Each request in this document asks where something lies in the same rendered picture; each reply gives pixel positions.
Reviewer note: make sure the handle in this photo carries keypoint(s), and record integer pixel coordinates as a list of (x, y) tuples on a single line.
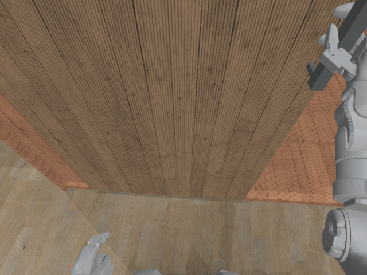
[(350, 31)]

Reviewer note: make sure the robot right forearm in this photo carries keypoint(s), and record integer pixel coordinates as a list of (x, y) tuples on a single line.
[(350, 186)]

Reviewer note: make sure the robot right hand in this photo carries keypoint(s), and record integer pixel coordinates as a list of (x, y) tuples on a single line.
[(339, 60)]

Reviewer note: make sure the robot right upper arm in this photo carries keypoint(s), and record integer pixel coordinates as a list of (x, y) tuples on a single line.
[(345, 238)]

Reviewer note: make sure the robot left hand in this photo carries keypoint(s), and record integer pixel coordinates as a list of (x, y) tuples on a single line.
[(88, 261)]

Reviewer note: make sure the wardrobe door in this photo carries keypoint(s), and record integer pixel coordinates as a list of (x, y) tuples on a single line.
[(187, 98), (11, 117)]

